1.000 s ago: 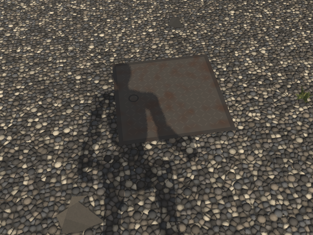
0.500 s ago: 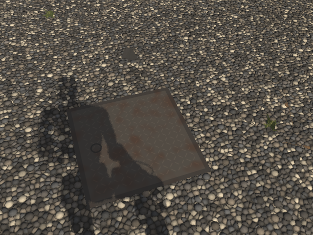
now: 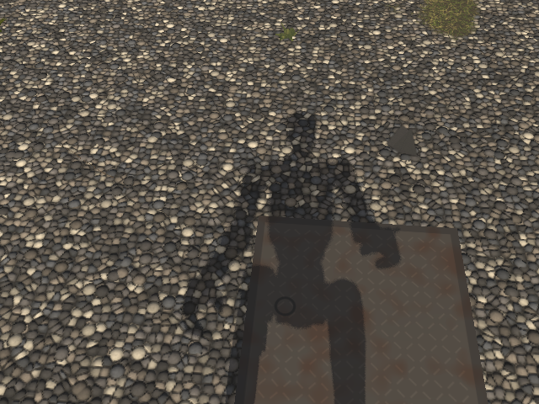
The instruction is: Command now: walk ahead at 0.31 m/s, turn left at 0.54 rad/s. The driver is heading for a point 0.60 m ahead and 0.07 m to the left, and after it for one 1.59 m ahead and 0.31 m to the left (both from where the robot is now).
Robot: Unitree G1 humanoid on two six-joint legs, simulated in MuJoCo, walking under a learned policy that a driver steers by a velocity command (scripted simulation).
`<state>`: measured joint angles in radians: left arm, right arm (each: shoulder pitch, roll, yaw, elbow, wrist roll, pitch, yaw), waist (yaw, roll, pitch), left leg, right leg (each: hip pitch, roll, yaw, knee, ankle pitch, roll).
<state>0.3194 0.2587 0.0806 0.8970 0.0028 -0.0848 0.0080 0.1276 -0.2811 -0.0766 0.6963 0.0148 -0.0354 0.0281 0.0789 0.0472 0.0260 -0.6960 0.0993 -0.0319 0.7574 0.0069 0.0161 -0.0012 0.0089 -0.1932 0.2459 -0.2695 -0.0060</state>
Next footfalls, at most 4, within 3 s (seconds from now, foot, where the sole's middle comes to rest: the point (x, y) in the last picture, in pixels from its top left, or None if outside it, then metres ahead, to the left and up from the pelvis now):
0.12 left None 0.23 0.12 -0.78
0.62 right None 0.26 -0.10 -0.78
0.96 left None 0.18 0.15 -0.78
1.40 right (306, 360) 0.58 -0.01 -0.78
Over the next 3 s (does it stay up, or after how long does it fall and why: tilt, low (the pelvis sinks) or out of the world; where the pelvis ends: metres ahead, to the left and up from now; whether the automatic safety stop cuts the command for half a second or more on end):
stays up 0.60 0.10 0.01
